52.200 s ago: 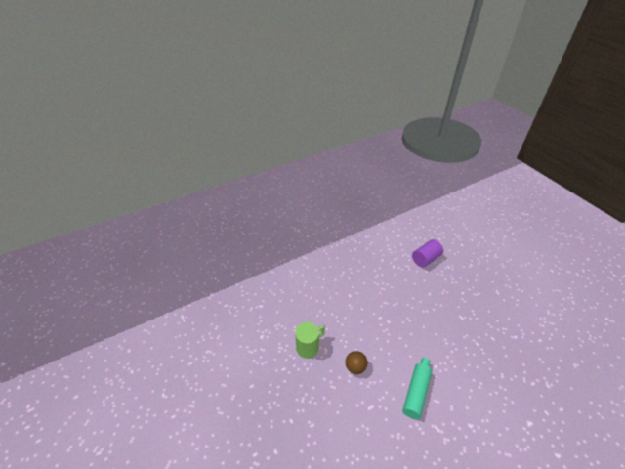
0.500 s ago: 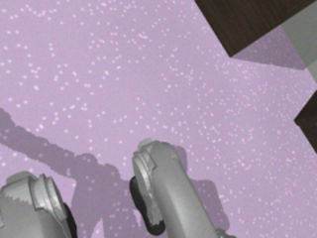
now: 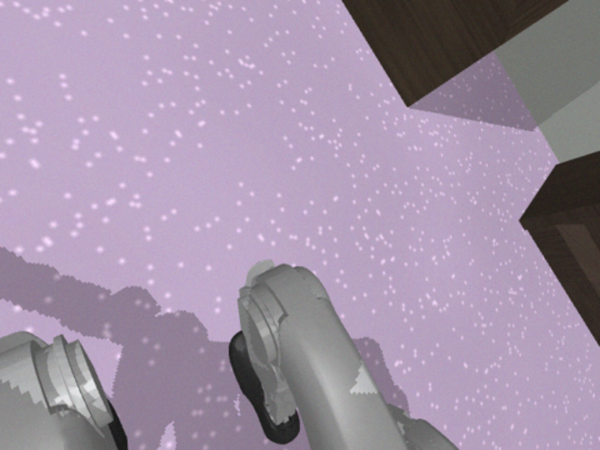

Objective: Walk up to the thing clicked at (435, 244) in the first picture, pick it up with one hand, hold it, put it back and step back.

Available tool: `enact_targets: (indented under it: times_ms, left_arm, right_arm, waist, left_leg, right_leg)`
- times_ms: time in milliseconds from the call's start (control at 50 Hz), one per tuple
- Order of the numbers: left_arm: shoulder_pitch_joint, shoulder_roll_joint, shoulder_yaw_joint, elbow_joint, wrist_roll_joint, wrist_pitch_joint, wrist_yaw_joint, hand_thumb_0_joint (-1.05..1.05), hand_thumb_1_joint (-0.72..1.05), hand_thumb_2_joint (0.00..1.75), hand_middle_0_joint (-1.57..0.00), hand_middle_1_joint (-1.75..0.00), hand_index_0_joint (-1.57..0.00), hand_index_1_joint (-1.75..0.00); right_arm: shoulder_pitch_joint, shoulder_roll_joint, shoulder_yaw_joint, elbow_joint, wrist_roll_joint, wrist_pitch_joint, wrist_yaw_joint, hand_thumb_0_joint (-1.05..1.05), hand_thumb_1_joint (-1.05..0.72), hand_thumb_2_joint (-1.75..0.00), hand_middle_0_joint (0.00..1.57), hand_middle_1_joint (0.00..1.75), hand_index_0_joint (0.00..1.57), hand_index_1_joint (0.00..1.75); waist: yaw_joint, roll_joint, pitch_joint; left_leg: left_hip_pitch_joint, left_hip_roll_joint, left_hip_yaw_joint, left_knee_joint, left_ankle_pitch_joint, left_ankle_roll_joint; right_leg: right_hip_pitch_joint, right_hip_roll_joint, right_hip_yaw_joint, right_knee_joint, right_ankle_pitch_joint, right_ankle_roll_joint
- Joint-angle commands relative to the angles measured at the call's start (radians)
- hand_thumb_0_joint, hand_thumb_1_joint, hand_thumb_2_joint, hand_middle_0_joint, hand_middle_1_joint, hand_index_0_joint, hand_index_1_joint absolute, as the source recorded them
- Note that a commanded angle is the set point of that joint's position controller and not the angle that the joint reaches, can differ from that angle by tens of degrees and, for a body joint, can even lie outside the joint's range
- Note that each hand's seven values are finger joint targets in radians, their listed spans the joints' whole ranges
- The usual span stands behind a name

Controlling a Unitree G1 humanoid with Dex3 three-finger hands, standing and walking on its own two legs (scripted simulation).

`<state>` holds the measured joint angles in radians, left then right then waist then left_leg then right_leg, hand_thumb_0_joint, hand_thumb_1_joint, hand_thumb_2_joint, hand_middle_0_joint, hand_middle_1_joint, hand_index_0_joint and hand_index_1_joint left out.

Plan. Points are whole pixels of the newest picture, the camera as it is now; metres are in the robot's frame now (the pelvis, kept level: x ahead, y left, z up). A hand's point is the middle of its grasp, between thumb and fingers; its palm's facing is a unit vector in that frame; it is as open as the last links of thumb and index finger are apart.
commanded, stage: rest palm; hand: left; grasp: from above
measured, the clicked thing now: out of the picture +0.46 +0.39 -0.27
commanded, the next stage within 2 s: close in 1.30 s
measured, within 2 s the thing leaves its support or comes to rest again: neither
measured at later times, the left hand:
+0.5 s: hand out of the picture +0.45 +0.39 -0.22, palm faces -0.29 -0.31 -0.91, open 14.4 cm
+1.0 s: hand out of the picture +0.45 +0.39 -0.23, palm faces -0.27 -0.30 -0.91, open 14.3 cm
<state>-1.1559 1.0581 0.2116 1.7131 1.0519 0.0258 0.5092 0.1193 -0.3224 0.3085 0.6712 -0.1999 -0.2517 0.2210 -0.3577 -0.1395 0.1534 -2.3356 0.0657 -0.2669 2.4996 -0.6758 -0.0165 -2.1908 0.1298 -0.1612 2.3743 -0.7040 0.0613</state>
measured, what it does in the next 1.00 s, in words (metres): stands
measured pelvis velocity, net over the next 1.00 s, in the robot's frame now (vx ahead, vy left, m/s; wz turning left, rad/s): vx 0.00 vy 0.01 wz -0.04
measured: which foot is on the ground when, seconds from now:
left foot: down 0.00-1.00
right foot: down 0.00-1.00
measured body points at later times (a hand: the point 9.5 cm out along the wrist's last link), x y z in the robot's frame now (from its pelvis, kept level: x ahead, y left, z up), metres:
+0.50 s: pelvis +0.00 +0.00 +0.00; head +0.28 +0.13 +0.33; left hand +0.46 +0.40 -0.17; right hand +0.05 -0.24 -0.05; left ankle +0.07 +0.14 -0.28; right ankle +0.11 -0.12 -0.28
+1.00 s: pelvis +0.00 +0.01 +0.01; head +0.28 +0.14 +0.33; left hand +0.46 +0.40 -0.18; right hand +0.05 -0.23 -0.04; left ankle +0.07 +0.14 -0.28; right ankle +0.11 -0.12 -0.28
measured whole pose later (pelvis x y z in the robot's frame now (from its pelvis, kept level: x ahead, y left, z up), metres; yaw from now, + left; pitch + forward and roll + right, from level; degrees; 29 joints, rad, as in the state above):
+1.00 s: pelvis +0.00 +0.01 +0.01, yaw -2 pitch +25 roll -15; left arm -1.16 1.15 0.20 1.75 1.02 0.01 0.57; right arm 0.10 -0.36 0.37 0.64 -0.23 -0.29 0.25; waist -0.39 -0.18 0.22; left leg -2.31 0.07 -0.31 2.50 -0.69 -0.01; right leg -2.14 0.14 -0.20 2.33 -0.69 0.07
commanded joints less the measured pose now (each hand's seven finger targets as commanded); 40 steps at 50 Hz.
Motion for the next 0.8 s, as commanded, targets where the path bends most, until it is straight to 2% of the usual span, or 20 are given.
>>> enact_targets:
  times_ms: [0,40,80,120,140,260,280,300,340,380,400,460,540,580,600,640,660,720,740,780]
  left_arm:
    - [-0.274,0.288,-0.012,-0.14,-0.001,-0.001,0.059,0.0,-0.6,1.0,-0.1,-0.94,-0.07,-0.97]
    - [-0.246,0.319,0.014,-0.112,-0.004,0.001,0.064,0.0,-0.58,0.99,-0.11,-0.92,-0.08,-0.95]
    - [-0.257,0.293,-0.011,-0.128,-0.012,-0.004,0.06,0.0,-0.59,1.01,-0.11,-0.92,-0.08,-0.95]
    - [-0.236,0.323,0.013,-0.114,-0.01,-0.001,0.065,0.0,-0.59,1.0,-0.11,-0.93,-0.07,-0.96]
    - [-0.262,0.281,-0.026,-0.143,-0.017,-0.006,0.06,0.0,-0.6,1.0,-0.1,-0.92,-0.07,-0.96]
    - [-0.211,0.301,-0.012,-0.084,-0.03,0.002,0.065,0.0,-0.59,1.0,-0.1,-0.95,-0.07,-0.97]
    - [-0.234,0.298,-0.026,-0.115,-0.028,-0.002,0.063,0.0,-0.59,0.99,-0.1,-0.95,-0.07,-0.97]
    - [-0.204,0.304,-0.015,-0.075,-0.033,0.0,0.066,0.0,-0.59,0.99,-0.1,-0.94,-0.07,-0.97]
    - [-0.222,0.302,-0.024,-0.091,-0.031,-0.006,0.066,0.0,-0.59,0.99,-0.09,-0.95,-0.07,-0.97]
    - [-0.188,0.319,-0.005,-0.048,-0.033,-0.005,0.074,0.0,-0.59,0.99,-0.09,-0.96,-0.07,-0.98]
    - [-0.244,0.303,-0.03,-0.108,-0.027,-0.014,0.072,0.0,-0.59,0.99,-0.1,-0.95,-0.07,-0.98]
    - [-0.209,0.324,-0.01,-0.057,-0.027,-0.012,0.078,0.0,-0.57,0.98,-0.1,-0.96,-0.08,-0.98]
    - [-0.237,0.312,-0.033,-0.079,-0.022,-0.023,0.085,0.0,-0.57,0.98,-0.1,-0.97,-0.08,-0.99]
    - [-0.24,0.317,-0.037,-0.087,-0.03,-0.025,0.088,0.0,-0.58,0.99,-0.1,-0.96,-0.08,-0.98]
    - [-0.22,0.324,-0.017,-0.058,-0.032,-0.024,0.095,0.0,-0.58,0.99,-0.1,-0.96,-0.07,-0.98]
    - [-0.229,0.319,-0.032,-0.074,-0.034,-0.027,0.092,0.0,-0.59,1.0,-0.1,-0.96,-0.07,-0.98]
    - [-0.218,0.332,-0.017,-0.053,-0.033,-0.022,0.097,0.0,-0.58,1.01,-0.1,-0.96,-0.07,-0.99]
    - [-0.212,0.333,-0.015,-0.045,-0.034,-0.019,0.102,0.0,-0.57,0.98,-0.1,-0.96,-0.08,-0.98]
    - [-0.238,0.326,-0.028,-0.087,-0.034,-0.022,0.101,0.0,-0.58,1.0,-0.1,-0.96,-0.07,-0.98]
    - [-0.255,0.33,-0.032,-0.096,-0.03,-0.022,0.105,0.0,-0.58,1.0,-0.1,-0.97,-0.07,-1.0]
  right_arm:
    - [0.204,-0.32,-0.075,0.012,-0.002,-0.015,-0.011,0.0,-0.9,-0.9,0.2,0.3,0.2,0.3]
    - [0.214,-0.329,-0.073,0.022,-0.006,-0.017,-0.011,0.0,-0.9,-0.9,0.2,0.3,0.2,0.3]
    - [0.199,-0.322,-0.066,0.009,-0.006,-0.018,-0.009,0.0,-0.9,-0.9,0.2,0.3,0.2,0.3]
    - [0.212,-0.334,-0.065,0.021,-0.01,-0.017,-0.009,0.0,-0.9,-0.9,0.2,0.3,0.2,0.3]
    - [0.195,-0.32,-0.059,0.007,-0.009,-0.02,-0.007,0.0,-0.9,-0.9,0.2,0.3,0.2,0.3]
    - [0.201,-0.337,-0.056,0.018,-0.011,-0.021,-0.001,0.0,-0.9,-0.9,0.2,0.3,0.2,0.3]
    - [0.2,-0.332,-0.052,0.008,-0.01,-0.024,0.003,0.0,-0.9,-0.9,0.2,0.3,0.2,0.3]
    - [0.202,-0.339,-0.053,0.013,-0.011,-0.023,0.003,0.0,-0.9,-0.9,0.2,0.3,0.2,0.3]
    - [0.199,-0.34,-0.046,0.008,-0.012,-0.026,0.005,0.0,-0.9,-0.9,0.2,0.3,0.2,0.3]
    - [0.194,-0.351,-0.046,0.014,-0.013,-0.028,0.004,0.0,-0.9,-0.9,0.2,0.3,0.2,0.3]
    - [0.196,-0.346,-0.042,0.001,-0.01,-0.031,0.008,0.0,-0.9,-0.9,0.2,0.3,0.2,0.3]
    - [0.191,-0.357,-0.044,0.005,-0.016,-0.032,0.008,0.0,-0.9,-0.9,0.2,0.3,0.2,0.3]
    - [0.18,-0.353,-0.036,-0.004,-0.02,-0.035,0.008,0.0,-0.9,-0.91,0.2,0.3,0.2,0.3]
    - [0.171,-0.352,-0.035,-0.011,-0.021,-0.04,0.007,0.0,-0.9,-0.91,0.2,0.3,0.2,0.3]
    - [0.188,-0.358,-0.036,0.006,-0.024,-0.039,0.007,0.0,-0.9,-0.9,0.2,0.3,0.2,0.3]
    - [0.183,-0.356,-0.034,0.005,-0.023,-0.039,0.007,0.0,-0.9,-0.91,0.2,0.3,0.2,0.3]
    - [0.19,-0.362,-0.033,0.015,-0.024,-0.038,0.006,0.0,-0.9,-0.91,0.2,0.3,0.2,0.3]
    - [0.183,-0.366,-0.033,0.011,-0.022,-0.039,0.01,0.0,-0.9,-0.91,0.2,0.3,0.2,0.3]
    - [0.177,-0.362,-0.03,-0.004,-0.022,-0.039,0.01,0.0,-0.91,-0.91,0.2,0.3,0.2,0.3]
    - [0.159,-0.362,-0.028,-0.012,-0.021,-0.041,0.012,0.0,-0.91,-0.91,0.2,0.3,0.2,0.3]
  waist:
    - [-0.028,0.557,-0.625]
    - [-0.033,0.558,-0.642]
    - [-0.039,0.562,-0.633]
    - [-0.039,0.556,-0.642]
    - [-0.036,0.576,-0.642]
    - [-0.04,0.545,-0.609]
    - [-0.044,0.561,-0.6]
    - [-0.043,0.546,-0.597]
    - [-0.051,0.543,-0.593]
    - [-0.049,0.525,-0.579]
    - [-0.059,0.556,-0.573]
    - [-0.056,0.545,-0.573]
    - [-0.069,0.554,-0.577]
    - [-0.063,0.533,-0.568]
    - [-0.069,0.524,-0.577]
    - [-0.073,0.552,-0.583]
    - [-0.069,0.561,-0.587]
    - [-0.071,0.57,-0.568]
    - [-0.075,0.564,-0.574]
    - [-0.066,0.594,-0.562]
  left_leg:
    - [0.52,0.035,0.116,-0.232,0.172,0.026]
    - [0.534,0.038,0.11,-0.229,0.202,0.024]
    - [0.535,0.04,0.103,-0.231,0.195,0.023]
    - [0.538,0.042,0.096,-0.23,0.218,0.021]
    - [0.553,0.041,0.097,-0.236,0.214,0.017]
    - [0.525,0.046,0.089,-0.232,0.221,0.02]
    - [0.529,0.044,0.091,-0.233,0.218,0.02]
    - [0.523,0.045,0.092,-0.234,0.217,0.021]
    - [0.518,0.046,0.088,-0.232,0.214,0.022]
    - [0.505,0.048,0.082,-0.236,0.199,0.021]
    - [0.515,0.046,0.082,-0.237,0.201,0.02]
    - [0.521,0.05,0.075,-0.249,0.185,0.017]
    - [0.529,0.05,0.078,-0.24,0.186,0.018]
    - [0.503,0.049,0.086,-0.232,0.165,0.024]
    - [0.508,0.051,0.082,-0.229,0.183,0.022]
    - [0.539,0.053,0.076,-0.236,0.203,0.017]
    - [0.553,0.056,0.069,-0.239,0.222,0.013]
    - [0.56,0.058,0.061,-0.246,0.222,0.009]
    - [0.553,0.056,0.067,-0.235,0.23,0.013]
    - [0.552,0.055,0.069,-0.247,0.21,0.009]
  right_leg:
    - [0.315,0.012,-0.104,-0.231,0.255,-0.078]
    - [0.332,0.013,-0.111,-0.226,0.277,-0.078]
    - [0.329,0.013,-0.116,-0.227,0.271,-0.079]
    - [0.342,0.014,-0.123,-0.224,0.29,-0.077]
    - [0.335,0.016,-0.12,-0.223,0.284,-0.081]
    - [0.344,0.022,-0.128,-0.231,0.295,-0.076]
    - [0.345,0.02,-0.124,-0.232,0.291,-0.078]
    - [0.359,0.023,-0.124,-0.24,0.296,-0.075]
    - [0.356,0.025,-0.129,-0.24,0.294,-0.074]
    - [0.346,0.024,-0.135,-0.238,0.279,-0.074]
    - [0.341,0.02,-0.132,-0.231,0.28,-0.077]
    - [0.342,0.025,-0.141,-0.236,0.264,-0.078]
    - [0.356,0.026,-0.139,-0.244,0.276,-0.075]
    - [0.368,0.03,-0.128,-0.259,0.265,-0.072]
    - [0.375,0.028,-0.135,-0.257,0.28,-0.069]
    - [0.377,0.028,-0.138,-0.249,0.292,-0.072]
    - [0.367,0.025,-0.145,-0.24,0.302,-0.073]
    - [0.353,0.024,-0.148,-0.237,0.296,-0.075]
    - [0.369,0.028,-0.143,-0.241,0.311,-0.073]
    - [0.352,0.027,-0.144,-0.239,0.29,-0.078]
